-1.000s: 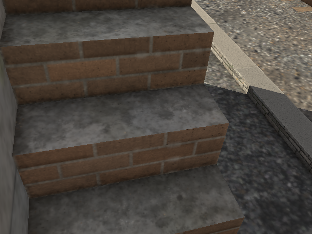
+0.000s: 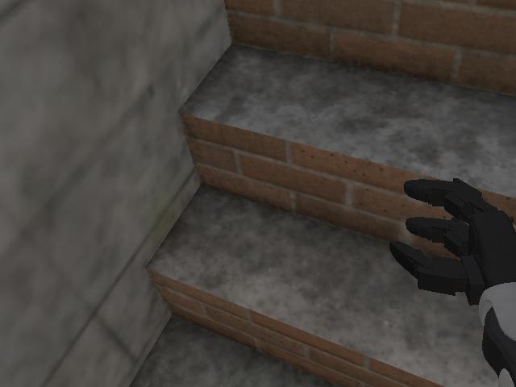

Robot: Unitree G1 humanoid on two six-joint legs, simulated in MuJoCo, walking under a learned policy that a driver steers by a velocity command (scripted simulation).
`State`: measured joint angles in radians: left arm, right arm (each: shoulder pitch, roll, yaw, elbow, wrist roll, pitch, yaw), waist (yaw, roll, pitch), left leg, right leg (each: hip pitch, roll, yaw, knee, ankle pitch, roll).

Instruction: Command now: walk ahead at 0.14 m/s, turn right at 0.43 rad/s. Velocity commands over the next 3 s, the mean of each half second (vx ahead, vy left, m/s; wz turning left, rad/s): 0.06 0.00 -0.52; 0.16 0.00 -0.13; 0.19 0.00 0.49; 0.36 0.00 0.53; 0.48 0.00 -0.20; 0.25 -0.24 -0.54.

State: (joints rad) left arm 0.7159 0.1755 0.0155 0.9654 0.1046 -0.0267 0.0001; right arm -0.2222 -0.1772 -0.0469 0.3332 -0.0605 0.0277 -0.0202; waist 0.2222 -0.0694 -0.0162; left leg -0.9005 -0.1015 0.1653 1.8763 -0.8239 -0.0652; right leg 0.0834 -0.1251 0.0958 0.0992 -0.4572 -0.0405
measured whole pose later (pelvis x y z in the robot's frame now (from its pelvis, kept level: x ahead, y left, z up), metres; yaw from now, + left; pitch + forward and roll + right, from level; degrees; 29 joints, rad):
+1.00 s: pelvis -0.81 -0.18 -0.22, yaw -21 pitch +0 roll +1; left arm 0.38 0.16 -0.03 0.78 0.02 0.00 0.02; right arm 0.38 -0.27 -0.06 0.80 0.00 0.04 0.00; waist -0.03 0.04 0.01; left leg -0.69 -0.08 -0.13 1.08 -0.19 0.04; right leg 0.01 0.08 -0.04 0.33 -0.35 -0.07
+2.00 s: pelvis -0.70 -0.30 -0.23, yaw +11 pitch +3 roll -1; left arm 0.43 0.28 0.05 0.80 0.03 -0.06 0.00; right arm 0.11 -0.25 -0.05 0.60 -0.04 -0.01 0.08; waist 0.06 -0.02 -0.01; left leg -0.43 -0.01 0.04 0.60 -0.28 0.09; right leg -0.07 -0.11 -0.17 0.48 -0.43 0.04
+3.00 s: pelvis -0.32 -0.30 -0.22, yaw -18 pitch +1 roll -2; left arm 0.08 0.32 0.07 0.61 0.05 0.09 -0.09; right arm 0.40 -0.30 -0.08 0.87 -0.04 -0.04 -0.08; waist -0.04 -0.04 0.04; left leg -0.25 0.21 0.10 0.49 -0.24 -0.11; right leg -0.68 0.00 0.13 1.28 -0.24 0.01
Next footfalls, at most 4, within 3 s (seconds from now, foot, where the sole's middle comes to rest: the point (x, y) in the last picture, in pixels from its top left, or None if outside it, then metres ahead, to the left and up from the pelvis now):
0.08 left None -0.07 0.04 -0.81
0.32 right None -0.24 -0.21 -0.99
0.52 left None -0.62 0.01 -0.99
0.84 right None -0.89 -0.20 -0.99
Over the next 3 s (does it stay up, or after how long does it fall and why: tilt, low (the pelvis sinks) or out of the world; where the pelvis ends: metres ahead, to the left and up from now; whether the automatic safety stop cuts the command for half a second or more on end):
stays up -0.32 -0.30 -0.22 its command is cut before an obstacle after 2.5 s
